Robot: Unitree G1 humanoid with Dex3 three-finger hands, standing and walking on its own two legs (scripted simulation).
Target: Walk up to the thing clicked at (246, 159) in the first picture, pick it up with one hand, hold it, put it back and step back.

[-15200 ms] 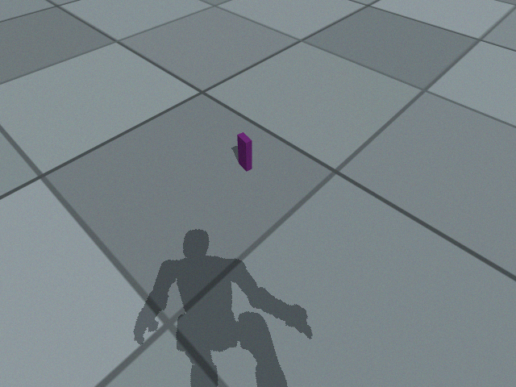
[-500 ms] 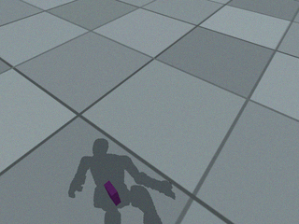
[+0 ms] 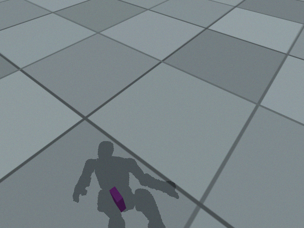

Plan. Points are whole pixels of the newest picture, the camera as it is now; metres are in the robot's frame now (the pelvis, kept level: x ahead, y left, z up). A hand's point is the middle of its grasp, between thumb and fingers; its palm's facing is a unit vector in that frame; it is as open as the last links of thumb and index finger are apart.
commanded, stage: walk up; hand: left
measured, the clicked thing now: (118, 199) +0.40 +0.19 -0.68
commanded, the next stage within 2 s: stand in 0.60 s
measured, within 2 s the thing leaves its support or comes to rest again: neither
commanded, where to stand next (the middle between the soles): +0.08 +0.01 m, yaw -2 degrees
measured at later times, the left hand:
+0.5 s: hand out of the picture +0.08 +0.25 -0.16, palm faces +0.02 -0.94 -0.34, open 7.3 cm
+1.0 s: hand out of the picture +0.06 +0.25 -0.16, palm faces -0.01 -0.94 -0.34, open 7.3 cm
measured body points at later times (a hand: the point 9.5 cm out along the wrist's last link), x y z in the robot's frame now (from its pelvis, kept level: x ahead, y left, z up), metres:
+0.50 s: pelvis +0.00 +0.00 +0.00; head +0.01 +0.00 +0.45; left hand +0.08 +0.30 -0.13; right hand +0.08 -0.30 -0.13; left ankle +0.01 +0.12 -0.75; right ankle -0.02 -0.13 -0.75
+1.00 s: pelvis -0.01 +0.00 +0.00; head +0.00 +0.00 +0.45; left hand +0.06 +0.30 -0.13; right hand +0.08 -0.30 -0.13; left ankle +0.01 +0.12 -0.75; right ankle -0.02 -0.13 -0.75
